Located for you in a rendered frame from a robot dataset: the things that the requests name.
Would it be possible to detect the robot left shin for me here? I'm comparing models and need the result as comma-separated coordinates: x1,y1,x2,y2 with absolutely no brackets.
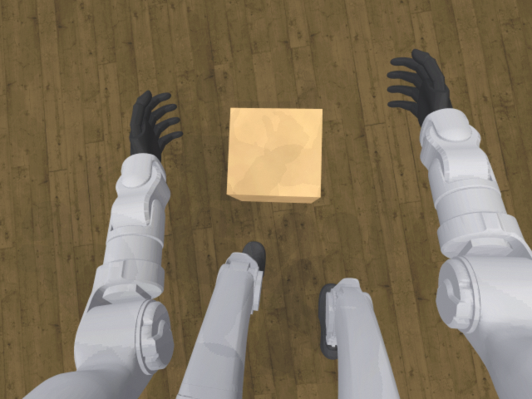
216,252,258,282

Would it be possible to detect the right robot hand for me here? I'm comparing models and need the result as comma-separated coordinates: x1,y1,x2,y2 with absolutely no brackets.
387,49,453,127

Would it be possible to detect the left robot forearm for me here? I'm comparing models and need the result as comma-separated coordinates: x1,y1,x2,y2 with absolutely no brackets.
74,153,170,364

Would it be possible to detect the robot right upper arm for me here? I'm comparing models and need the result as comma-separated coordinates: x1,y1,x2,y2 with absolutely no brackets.
436,255,532,399

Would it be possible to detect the carton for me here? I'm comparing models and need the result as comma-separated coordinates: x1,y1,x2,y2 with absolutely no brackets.
227,108,323,204

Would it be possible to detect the left robot hand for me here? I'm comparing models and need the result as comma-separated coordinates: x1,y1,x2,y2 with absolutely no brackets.
129,91,183,163

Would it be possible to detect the robot left upper arm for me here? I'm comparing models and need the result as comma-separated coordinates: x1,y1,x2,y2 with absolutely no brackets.
23,298,174,399

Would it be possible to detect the right robot forearm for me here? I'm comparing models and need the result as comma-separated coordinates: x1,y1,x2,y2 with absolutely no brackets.
420,108,532,260

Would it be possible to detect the robot right thigh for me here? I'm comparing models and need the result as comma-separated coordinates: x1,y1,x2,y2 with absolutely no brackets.
326,287,400,399

